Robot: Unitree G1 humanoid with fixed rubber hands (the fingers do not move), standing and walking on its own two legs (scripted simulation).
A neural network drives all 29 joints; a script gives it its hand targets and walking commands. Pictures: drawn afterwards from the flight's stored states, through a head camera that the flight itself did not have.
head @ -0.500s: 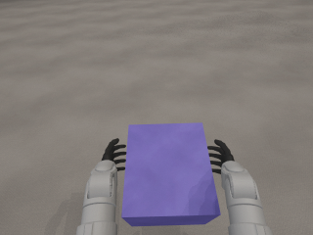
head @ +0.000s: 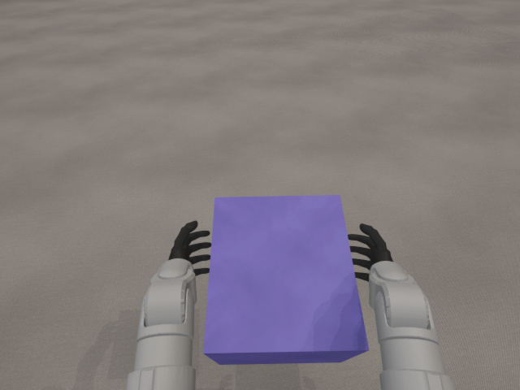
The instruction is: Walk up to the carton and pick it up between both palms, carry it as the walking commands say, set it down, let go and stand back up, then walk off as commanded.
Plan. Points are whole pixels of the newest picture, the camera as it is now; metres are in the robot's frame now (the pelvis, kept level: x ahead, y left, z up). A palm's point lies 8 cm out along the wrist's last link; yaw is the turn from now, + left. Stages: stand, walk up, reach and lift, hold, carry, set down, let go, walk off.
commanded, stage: carry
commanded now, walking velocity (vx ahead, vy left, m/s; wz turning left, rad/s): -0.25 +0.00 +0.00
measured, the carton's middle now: (278, 281) +0.31 +0.00 -0.03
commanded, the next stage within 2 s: none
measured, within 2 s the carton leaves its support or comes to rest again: neither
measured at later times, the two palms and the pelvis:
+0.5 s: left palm (162, 348) +0.15 +0.15 +0.08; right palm (412, 347) +0.16 -0.16 +0.08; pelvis -0.10 -0.01 -0.01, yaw +2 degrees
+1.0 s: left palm (107, 338) +0.15 +0.20 +0.11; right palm (363, 323) +0.18 -0.10 +0.10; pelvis -0.09 +0.03 +0.00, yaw +4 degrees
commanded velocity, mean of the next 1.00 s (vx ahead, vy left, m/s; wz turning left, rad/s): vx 0.23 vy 0.13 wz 0.00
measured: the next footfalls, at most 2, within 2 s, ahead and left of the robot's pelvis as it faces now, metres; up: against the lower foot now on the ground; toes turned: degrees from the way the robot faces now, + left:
left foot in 0.66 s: -0.11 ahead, +0.11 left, +0.00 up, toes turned +12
right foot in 0.94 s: -0.02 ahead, -0.07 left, +0.00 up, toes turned -6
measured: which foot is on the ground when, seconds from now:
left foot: down 0.00-0.40, up 0.42-0.64, down 0.66-0.96, up 0.98-1.00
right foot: down 0.00-0.68, up 0.70-0.92, down 0.94-1.00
